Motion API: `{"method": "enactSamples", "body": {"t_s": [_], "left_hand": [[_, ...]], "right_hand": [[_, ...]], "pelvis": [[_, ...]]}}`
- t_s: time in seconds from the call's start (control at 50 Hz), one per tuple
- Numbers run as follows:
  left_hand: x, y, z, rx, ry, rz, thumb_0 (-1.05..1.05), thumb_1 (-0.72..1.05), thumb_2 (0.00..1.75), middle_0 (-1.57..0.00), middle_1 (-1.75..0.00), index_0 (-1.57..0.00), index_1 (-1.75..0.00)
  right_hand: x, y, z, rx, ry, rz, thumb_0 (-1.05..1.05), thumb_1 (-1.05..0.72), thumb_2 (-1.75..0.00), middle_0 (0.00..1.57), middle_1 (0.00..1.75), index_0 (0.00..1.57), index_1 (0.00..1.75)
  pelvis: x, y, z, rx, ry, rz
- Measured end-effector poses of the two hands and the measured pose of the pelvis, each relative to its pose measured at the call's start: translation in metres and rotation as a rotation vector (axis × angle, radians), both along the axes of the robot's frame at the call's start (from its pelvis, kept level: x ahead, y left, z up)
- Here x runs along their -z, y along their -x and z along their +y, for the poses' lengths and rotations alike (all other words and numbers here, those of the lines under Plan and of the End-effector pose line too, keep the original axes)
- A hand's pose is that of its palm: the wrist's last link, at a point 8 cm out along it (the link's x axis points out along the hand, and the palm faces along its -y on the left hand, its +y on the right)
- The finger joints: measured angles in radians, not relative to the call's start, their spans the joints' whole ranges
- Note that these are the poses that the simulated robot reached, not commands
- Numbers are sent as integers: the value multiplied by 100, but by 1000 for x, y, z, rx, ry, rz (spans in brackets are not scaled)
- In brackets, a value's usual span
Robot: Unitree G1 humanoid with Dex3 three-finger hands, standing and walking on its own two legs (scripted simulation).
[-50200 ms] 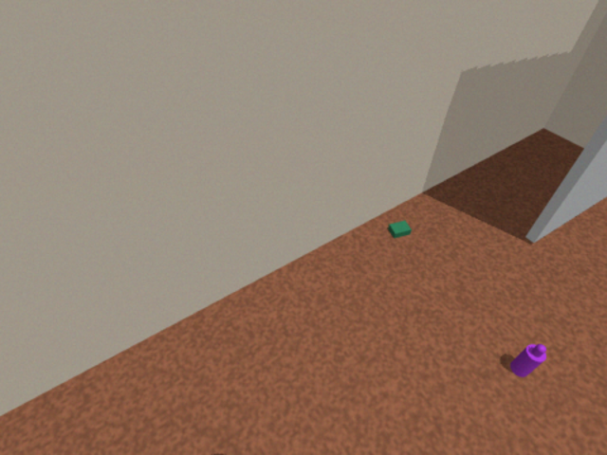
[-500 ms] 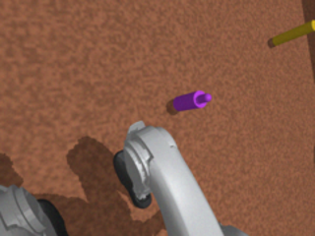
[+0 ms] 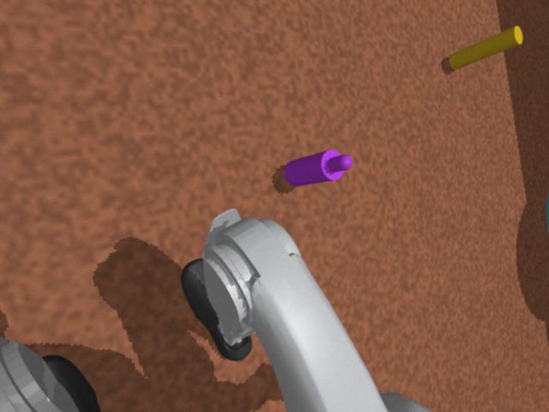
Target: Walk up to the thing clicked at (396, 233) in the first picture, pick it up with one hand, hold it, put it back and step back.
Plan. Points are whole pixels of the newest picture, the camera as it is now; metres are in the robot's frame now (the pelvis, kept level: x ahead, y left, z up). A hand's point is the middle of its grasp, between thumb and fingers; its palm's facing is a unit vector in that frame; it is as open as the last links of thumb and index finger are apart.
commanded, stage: open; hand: left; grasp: from above
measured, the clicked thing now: out of the picture +0.50 +0.32 -0.30
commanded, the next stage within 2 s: withdraw in 1.08 s
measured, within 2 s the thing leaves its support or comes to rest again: rests again in 0.04 s
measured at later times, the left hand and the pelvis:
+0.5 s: hand out of the picture +0.47 +0.31 -0.25, palm faces -0.08 -0.43 -0.90, open 11.8 cm; pelvis +0.00 +0.00 +0.00, yaw -1 degrees
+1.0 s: hand out of the picture +0.47 +0.31 -0.26, palm faces -0.06 -0.43 -0.90, open 13.1 cm; pelvis +0.00 +0.00 +0.01, yaw -1 degrees
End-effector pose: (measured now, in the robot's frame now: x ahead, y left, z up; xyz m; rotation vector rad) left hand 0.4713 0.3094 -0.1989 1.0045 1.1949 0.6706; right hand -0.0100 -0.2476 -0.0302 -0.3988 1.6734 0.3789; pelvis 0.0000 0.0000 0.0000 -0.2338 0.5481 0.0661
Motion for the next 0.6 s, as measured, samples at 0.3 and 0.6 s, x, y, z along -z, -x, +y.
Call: {"method": "enactSamples", "body": {"t_s": [0.3, 0.6], "left_hand": [[-4, 3, 10, -25, -12, -11, 0, 3, 52, -57, -58, -56, -57], [-2, 3, 7, 7, 2, 4, 0, -20, 71, -38, -71, -38, -72]], "right_hand": [[-5, 4, 4, 2, 5, -4, 0, -91, -90, 20, 30, 20, 30], [-12, 7, 8, 12, 22, -20, 0, -91, -89, 20, 30, 20, 30]], "pelvis": [[-2, 2, 2, 3, 10, -8], [-4, 2, 3, 3, 19, -14]]}}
